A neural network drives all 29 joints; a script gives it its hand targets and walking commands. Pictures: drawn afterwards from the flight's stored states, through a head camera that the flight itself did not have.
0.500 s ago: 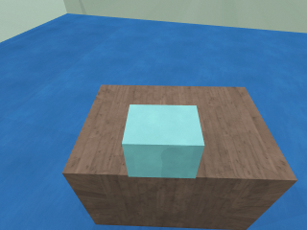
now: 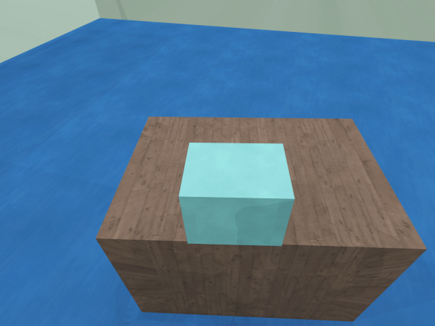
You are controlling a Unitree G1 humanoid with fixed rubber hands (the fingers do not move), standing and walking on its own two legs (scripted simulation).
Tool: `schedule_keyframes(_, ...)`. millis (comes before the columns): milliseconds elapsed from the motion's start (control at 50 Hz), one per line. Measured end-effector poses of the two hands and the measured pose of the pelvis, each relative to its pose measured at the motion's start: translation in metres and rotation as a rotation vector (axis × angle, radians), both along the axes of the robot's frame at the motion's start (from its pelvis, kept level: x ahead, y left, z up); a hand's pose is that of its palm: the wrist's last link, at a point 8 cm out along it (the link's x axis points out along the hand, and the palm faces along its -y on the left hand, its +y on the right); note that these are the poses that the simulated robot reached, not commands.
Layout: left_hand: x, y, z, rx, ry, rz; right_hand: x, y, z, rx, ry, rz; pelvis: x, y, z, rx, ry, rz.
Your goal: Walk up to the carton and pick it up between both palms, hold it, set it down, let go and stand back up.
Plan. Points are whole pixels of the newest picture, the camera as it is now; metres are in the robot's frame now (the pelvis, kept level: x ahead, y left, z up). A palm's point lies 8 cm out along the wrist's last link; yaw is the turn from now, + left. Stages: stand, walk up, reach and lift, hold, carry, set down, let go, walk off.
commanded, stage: stand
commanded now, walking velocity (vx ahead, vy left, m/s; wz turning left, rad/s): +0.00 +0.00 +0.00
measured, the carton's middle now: (235, 193) +0.50 -0.02 -0.07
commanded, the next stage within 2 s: none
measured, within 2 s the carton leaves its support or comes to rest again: neither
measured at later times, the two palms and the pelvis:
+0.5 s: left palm out of the picture +0.04 +0.23 -0.13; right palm out of the picture +0.05 -0.25 -0.13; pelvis +0.03 -0.01 +0.00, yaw -1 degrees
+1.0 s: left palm out of the picture +0.06 +0.23 -0.13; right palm out of the picture +0.05 -0.24 -0.13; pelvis +0.05 +0.00 +0.01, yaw -2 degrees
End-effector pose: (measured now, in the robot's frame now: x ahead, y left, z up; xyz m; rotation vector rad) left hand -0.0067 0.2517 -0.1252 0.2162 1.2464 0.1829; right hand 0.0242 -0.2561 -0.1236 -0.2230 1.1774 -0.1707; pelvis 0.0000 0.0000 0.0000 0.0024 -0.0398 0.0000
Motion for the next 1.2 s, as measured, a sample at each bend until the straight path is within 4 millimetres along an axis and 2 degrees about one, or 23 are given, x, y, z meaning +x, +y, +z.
schedule_keyframes(180,0.009,-0.007,-0.002,-0.01,0.012,0.006,0.005,-0.001,-0.002,0.002,0.016,-0.017,0.01,-0.003,0.0,0.0,0.008,-0.005)
schedule_keyframes(520,0.053,-0.018,-0.002,-0.022,-0.001,-0.017,0.025,0.004,-0.003,0.016,0.041,-0.035,0.034,-0.006,0.003,0.001,0.013,-0.017)
schedule_keyframes(680,0.067,-0.019,-0.003,-0.023,0.003,-0.023,0.032,0.007,-0.003,0.019,0.052,-0.042,0.042,-0.005,0.004,0.001,0.013,-0.022)
schedule_keyframes(880,0.071,-0.018,-0.005,-0.024,0.027,-0.023,0.032,0.011,-0.003,0.02,0.071,-0.055,0.047,-0.003,0.005,0.001,0.012,-0.028)
schedule_keyframes(1200,0.063,-0.016,-0.008,-0.028,0.076,-0.018,0.023,0.018,-0.005,0.025,0.107,-0.081,0.049,0.001,0.006,0.002,0.012,-0.037)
